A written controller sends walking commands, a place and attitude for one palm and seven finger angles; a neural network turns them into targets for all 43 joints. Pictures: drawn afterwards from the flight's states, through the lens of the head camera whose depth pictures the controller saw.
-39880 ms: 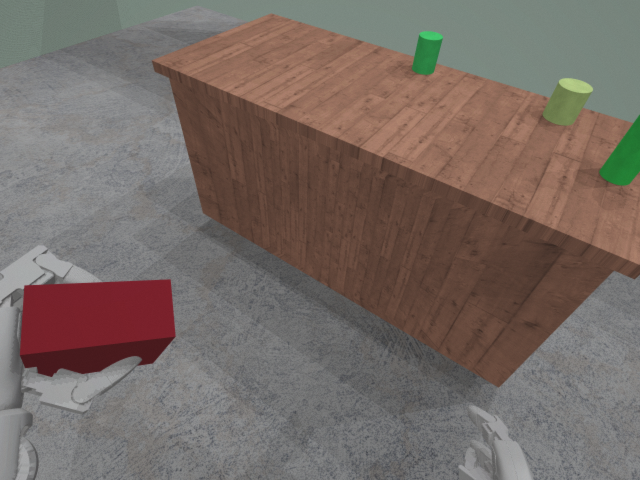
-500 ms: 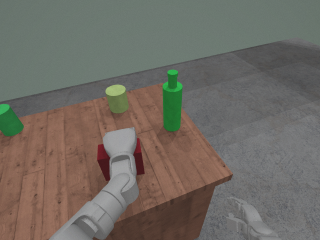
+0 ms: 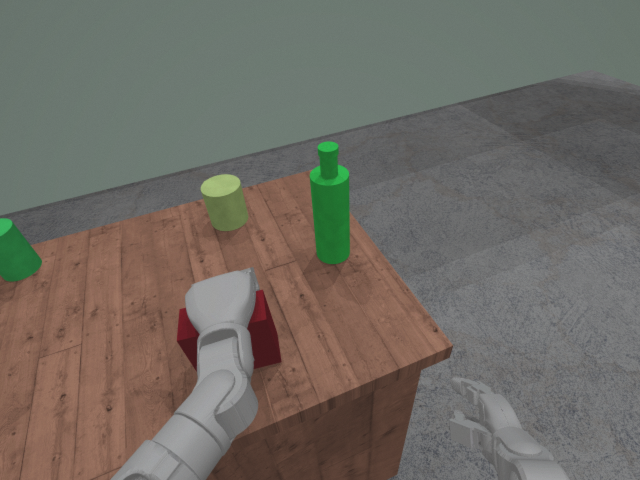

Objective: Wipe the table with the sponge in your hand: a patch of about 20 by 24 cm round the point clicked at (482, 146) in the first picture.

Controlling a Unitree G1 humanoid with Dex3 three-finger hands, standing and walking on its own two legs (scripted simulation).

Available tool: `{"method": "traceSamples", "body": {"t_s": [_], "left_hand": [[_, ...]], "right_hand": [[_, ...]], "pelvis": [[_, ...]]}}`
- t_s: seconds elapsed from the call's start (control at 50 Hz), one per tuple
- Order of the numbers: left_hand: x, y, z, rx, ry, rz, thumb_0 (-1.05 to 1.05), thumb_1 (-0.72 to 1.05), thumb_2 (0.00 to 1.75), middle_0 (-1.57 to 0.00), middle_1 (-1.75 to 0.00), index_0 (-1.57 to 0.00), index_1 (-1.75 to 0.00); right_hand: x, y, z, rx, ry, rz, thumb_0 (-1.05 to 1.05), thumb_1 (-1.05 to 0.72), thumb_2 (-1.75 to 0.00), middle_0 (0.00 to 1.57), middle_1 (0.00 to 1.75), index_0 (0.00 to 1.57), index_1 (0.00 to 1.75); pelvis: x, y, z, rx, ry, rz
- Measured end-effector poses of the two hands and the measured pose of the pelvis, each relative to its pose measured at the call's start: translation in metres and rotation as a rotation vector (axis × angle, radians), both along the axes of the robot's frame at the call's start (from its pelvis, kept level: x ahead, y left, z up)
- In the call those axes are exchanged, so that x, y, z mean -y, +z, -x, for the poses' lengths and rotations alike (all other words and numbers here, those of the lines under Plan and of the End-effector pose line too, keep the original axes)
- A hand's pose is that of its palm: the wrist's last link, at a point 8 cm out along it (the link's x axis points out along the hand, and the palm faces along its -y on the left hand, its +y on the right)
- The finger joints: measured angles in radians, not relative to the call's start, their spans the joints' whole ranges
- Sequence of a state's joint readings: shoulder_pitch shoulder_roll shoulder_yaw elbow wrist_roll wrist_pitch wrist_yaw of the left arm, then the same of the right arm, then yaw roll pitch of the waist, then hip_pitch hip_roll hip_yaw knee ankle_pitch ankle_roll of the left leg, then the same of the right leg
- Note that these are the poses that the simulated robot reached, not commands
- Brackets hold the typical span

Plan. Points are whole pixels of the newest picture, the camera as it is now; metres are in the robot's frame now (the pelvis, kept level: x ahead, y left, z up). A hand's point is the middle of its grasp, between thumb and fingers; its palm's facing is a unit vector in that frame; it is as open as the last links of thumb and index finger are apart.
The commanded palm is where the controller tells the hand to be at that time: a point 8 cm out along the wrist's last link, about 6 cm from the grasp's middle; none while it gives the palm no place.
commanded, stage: slide back across to the middle lane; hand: left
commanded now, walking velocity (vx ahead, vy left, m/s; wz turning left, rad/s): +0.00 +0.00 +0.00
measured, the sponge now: (235, 343) +0.30 +0.17 +0.00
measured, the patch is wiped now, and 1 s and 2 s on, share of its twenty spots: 0.95 1.00 1.00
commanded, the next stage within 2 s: wipe forward along the middle lane in 0.38 s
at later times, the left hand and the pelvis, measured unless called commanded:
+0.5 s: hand (198, 341) +0.27 +0.21 +0.05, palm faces +0.03 -0.17 -0.98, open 9.7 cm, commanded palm +0.24 +0.22 +0.10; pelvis -0.01 +0.00 +0.00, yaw -1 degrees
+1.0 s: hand (185, 326) +0.30 +0.24 +0.04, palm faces -0.04 -0.09 -1.00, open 9.7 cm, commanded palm +0.28 +0.24 +0.08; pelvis -0.01 +0.01 +0.00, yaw +1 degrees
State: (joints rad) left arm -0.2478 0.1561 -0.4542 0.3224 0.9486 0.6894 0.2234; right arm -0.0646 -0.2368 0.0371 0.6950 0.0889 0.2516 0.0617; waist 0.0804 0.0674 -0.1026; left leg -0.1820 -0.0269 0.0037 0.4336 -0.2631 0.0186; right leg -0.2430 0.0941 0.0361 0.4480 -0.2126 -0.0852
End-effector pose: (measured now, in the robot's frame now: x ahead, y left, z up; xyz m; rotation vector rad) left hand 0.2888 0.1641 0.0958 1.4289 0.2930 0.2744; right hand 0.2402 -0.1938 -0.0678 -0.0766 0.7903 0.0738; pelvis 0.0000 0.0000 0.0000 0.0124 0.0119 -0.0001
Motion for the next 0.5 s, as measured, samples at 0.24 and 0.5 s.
{"method": "traceSamples", "body": {"t_s": [0.24,0.5], "left_hand": [[-0.017,0.004,0.015,0.021,0.015,0.046,0.01,-0.48,1.07,-0.72,-1.42,-0.76,-1.39],[-0.042,0.005,0.036,0.014,0.04,0.05,0.0,-0.48,1.07,-0.72,-1.41,-0.76,-1.38]], "right_hand": [[0.011,0.004,0.002,0.029,-0.023,0.028,0.01,-0.91,-0.9,0.2,0.3,0.2,0.3],[0.01,0.009,0.004,0.066,-0.03,0.051,0.01,-0.91,-0.9,0.2,0.3,0.2,0.3]], "pelvis": [[0.002,0.001,-0.001,0.018,-0.016,0.0],[-0.002,0.001,0.005,0.036,-0.014,0.003]]}}
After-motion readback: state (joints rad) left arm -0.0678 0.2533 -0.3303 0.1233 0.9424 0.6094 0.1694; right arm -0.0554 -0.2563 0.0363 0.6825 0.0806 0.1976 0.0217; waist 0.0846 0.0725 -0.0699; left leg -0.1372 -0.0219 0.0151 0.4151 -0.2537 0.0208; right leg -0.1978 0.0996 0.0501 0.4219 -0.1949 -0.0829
